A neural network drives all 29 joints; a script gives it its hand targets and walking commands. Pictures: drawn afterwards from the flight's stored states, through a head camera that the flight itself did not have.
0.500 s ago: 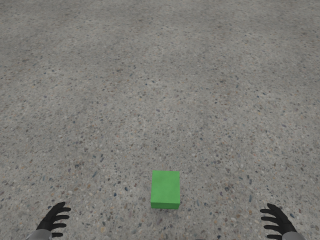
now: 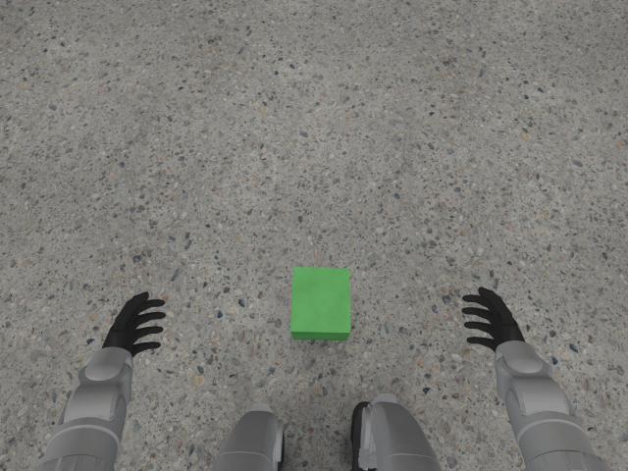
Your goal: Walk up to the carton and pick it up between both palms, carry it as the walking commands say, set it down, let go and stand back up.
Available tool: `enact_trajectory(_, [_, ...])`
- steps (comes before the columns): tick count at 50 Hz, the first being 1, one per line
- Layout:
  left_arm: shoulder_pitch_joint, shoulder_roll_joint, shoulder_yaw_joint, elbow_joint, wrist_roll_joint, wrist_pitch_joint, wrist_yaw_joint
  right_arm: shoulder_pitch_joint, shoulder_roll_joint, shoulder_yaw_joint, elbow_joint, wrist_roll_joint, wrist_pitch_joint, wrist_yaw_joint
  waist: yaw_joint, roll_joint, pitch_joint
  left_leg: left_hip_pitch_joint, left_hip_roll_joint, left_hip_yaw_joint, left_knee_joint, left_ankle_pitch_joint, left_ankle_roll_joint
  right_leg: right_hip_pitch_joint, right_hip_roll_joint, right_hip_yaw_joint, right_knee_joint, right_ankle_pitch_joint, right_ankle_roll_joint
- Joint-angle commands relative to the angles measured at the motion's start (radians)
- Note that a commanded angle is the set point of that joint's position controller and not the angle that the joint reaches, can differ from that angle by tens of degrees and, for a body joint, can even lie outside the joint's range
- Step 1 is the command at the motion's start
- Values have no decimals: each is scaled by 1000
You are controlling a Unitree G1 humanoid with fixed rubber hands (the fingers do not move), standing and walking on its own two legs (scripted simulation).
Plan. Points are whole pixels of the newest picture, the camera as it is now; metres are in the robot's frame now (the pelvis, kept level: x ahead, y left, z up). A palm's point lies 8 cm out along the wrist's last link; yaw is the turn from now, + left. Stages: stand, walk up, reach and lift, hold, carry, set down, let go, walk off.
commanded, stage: reach and lift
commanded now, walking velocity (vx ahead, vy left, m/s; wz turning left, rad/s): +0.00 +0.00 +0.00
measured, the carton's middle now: (320, 304) +0.45 +0.01 -0.66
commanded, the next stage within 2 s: none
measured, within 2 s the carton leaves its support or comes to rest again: neither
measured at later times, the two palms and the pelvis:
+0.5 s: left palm (199, 267) +0.38 +0.21 -0.14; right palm (444, 270) +0.39 -0.19 -0.15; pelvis -0.07 +0.01 -0.05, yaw +0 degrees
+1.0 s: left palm (220, 249) +0.44 +0.20 -0.20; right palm (413, 249) +0.45 -0.15 -0.21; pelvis -0.05 +0.00 -0.08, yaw +1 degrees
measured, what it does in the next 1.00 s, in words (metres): lowers itself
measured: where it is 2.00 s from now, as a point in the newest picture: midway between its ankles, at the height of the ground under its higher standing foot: (316, 470)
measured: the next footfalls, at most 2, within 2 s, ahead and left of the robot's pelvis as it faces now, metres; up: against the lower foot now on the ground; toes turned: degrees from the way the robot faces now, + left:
none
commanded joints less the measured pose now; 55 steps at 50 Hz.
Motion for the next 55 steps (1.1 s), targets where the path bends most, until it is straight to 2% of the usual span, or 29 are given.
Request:
enact_trajectory(1, [-141,135,24,-63,-29,-8,16,-126,-115,-39,-42,2,-11,-6,-8,3,-496,-143,-78,36,-76,360,-5,454,60,77,10,469,35])
enact_trajectory(8, [-451,93,5,-33,-63,35,46,-461,-138,-84,22,-6,15,7,8,33,-535,-237,-61,32,-65,145,-8,212,64,33,31,160,22])
enact_trajectory(16, [-726,43,52,33,-52,62,84,-756,-137,-128,129,-20,21,6,-6,19,-659,-316,-63,39,-38,35,-11,112,74,8,70,47,13])
enact_trajectory(19, [-827,32,76,50,-44,45,95,-859,-126,-141,150,-20,2,-3,-3,5,-717,-339,-69,45,-14,33,-12,95,81,10,85,44,14])
enact_trajectory(23, [-944,30,111,95,-33,4,100,-977,-96,-151,167,-13,-27,-27,20,-28,-800,-382,-84,61,25,67,-6,108,90,25,109,78,24])
enact_trajectory(31, [-1035,12,165,160,7,-93,92,-1059,-17,-181,178,-49,-100,-68,40,-63,-977,-523,-126,73,103,261,-10,171,107,62,193,381,39])
enact_trajectory(35, [-1063,-6,186,130,27,-121,88,-1078,23,-210,144,-78,-124,-78,35,-62,-1067,-559,-142,67,122,355,-13,200,111,73,221,530,35])
enact_trajectory(41, [-1020,-35,207,88,53,-136,86,-1038,59,-257,106,-126,-147,-82,17,-49,-1134,-592,-144,57,138,448,-21,204,113,76,241,667,30])
enact_trajectory(46, [-1024,-49,211,78,66,-141,85,-1040,86,-264,100,-139,-158,-73,19,-34,-1090,-637,-134,52,166,425,-22,116,114,69,260,625,29])
enact_trajectory(55, [-1085,-60,192,180,55,-137,105,-1085,63,-269,217,-122,-164,-77,18,-3,-962,-767,-129,57,347,241,-32,-243,127,30,416,309,25])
